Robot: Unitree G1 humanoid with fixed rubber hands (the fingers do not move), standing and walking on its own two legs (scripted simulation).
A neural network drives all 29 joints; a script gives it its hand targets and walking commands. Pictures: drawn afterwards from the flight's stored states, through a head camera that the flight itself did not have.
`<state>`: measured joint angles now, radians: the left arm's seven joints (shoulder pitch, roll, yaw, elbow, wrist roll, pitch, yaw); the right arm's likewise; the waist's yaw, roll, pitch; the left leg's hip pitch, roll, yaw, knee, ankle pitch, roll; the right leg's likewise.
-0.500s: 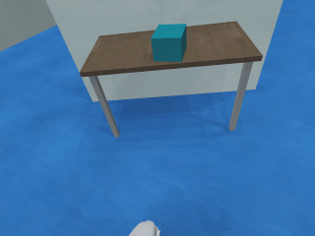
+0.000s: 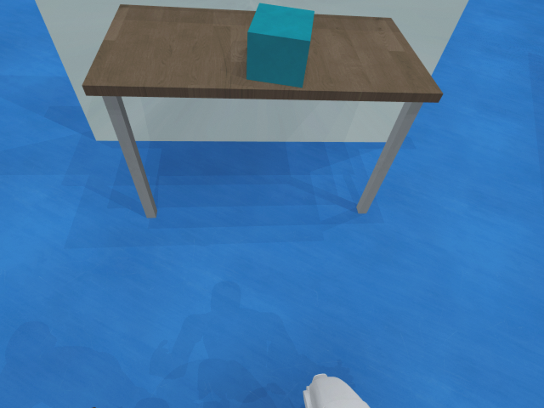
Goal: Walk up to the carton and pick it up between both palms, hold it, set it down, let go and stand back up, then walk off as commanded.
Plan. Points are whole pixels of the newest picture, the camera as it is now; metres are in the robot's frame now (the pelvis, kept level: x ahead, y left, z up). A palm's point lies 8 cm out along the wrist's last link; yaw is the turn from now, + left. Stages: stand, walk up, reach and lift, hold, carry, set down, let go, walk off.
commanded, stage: walk off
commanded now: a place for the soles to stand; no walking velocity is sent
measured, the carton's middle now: (280, 45) +1.08 -0.06 -0.03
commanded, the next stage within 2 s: none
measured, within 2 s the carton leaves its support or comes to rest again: neither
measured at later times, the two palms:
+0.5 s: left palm out of the picture +0.14 +0.27 -0.13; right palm out of the picture +0.12 -0.37 -0.08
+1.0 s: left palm out of the picture +0.10 +0.26 -0.10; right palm out of the picture +0.09 -0.36 -0.12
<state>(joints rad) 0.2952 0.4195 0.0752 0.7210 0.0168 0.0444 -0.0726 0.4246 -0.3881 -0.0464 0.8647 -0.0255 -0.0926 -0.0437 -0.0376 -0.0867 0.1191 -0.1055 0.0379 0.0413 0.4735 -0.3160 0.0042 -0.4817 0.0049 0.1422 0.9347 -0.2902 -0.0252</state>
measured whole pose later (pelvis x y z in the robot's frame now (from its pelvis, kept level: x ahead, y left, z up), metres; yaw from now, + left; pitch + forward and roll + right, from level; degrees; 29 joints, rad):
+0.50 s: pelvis +0.03 -0.03 -0.01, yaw +0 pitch -2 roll +0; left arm 0.16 0.40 0.06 0.77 0.03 0.06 -0.04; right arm 0.22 -0.43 -0.06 0.83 -0.01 -0.03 -0.03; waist 0.02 -0.07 0.13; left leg -0.26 -0.03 0.06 0.60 -0.36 0.02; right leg -0.37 0.03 0.00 0.53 -0.12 -0.03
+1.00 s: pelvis +0.04 -0.05 -0.01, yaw -2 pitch -1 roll -3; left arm 0.30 0.37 0.04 0.89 0.02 -0.03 0.01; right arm 0.25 -0.40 -0.06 0.84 -0.02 0.04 0.02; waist -0.02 0.09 0.05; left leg -0.28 0.05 0.01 0.66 -0.38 0.01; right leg -0.12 0.02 0.02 0.46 -0.31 0.03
